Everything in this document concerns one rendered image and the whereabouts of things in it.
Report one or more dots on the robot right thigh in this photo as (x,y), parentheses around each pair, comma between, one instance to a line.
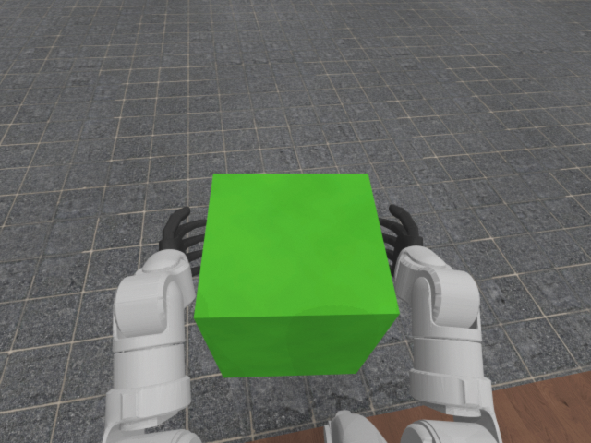
(351,428)

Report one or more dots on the robot left hand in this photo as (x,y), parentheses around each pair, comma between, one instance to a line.
(173,234)

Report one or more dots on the robot right hand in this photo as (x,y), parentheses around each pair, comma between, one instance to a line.
(407,234)

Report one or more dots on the carton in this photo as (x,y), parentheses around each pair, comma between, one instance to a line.
(294,278)

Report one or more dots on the robot left forearm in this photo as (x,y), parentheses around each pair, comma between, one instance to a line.
(149,384)

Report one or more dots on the robot right forearm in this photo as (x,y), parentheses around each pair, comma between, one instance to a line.
(448,371)

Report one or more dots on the right robot upper arm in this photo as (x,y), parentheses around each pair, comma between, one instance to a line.
(432,431)

